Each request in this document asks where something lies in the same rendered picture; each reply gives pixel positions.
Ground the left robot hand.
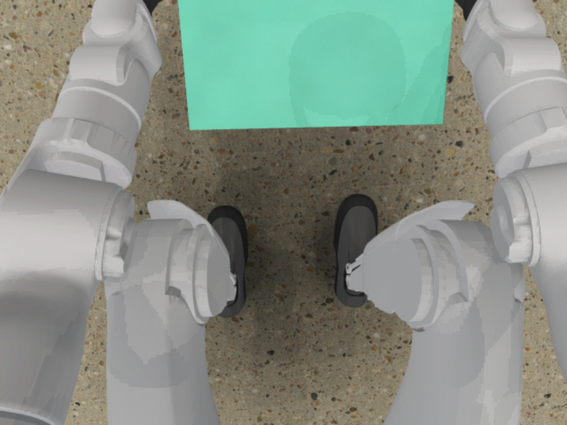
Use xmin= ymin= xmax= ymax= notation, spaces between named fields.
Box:
xmin=143 ymin=0 xmax=163 ymax=17

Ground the carton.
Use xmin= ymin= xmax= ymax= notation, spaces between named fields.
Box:
xmin=178 ymin=0 xmax=454 ymax=130

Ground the right robot thigh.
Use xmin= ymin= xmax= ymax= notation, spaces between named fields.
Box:
xmin=383 ymin=220 xmax=524 ymax=425

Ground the robot thigh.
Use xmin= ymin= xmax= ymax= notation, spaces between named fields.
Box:
xmin=383 ymin=220 xmax=524 ymax=425
xmin=106 ymin=219 xmax=224 ymax=425

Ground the robot right upper arm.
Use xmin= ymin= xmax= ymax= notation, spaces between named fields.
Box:
xmin=490 ymin=162 xmax=567 ymax=384

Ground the right robot forearm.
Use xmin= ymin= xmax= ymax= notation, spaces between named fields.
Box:
xmin=460 ymin=0 xmax=567 ymax=179

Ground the left robot forearm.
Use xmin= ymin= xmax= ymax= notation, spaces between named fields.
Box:
xmin=0 ymin=0 xmax=162 ymax=213

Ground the robot left upper arm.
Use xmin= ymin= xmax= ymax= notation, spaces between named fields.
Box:
xmin=0 ymin=169 xmax=136 ymax=425

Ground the right robot hand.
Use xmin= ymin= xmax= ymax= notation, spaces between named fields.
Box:
xmin=455 ymin=0 xmax=477 ymax=21

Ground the left robot thigh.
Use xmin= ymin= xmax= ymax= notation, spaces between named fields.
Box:
xmin=106 ymin=219 xmax=224 ymax=425

